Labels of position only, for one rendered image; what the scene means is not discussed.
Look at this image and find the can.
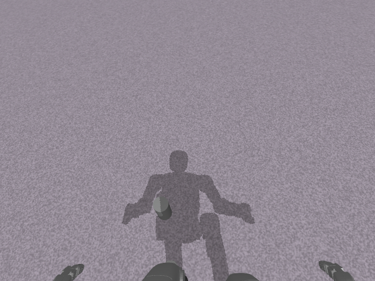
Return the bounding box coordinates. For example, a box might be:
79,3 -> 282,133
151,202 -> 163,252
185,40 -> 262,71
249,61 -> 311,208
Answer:
153,197 -> 172,220

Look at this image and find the right robot hand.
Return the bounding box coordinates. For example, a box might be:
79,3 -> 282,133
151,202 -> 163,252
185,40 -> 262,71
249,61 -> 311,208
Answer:
319,261 -> 355,281

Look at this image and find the left robot hand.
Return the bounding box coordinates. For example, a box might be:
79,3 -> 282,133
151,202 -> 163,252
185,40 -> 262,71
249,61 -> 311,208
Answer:
53,264 -> 84,281

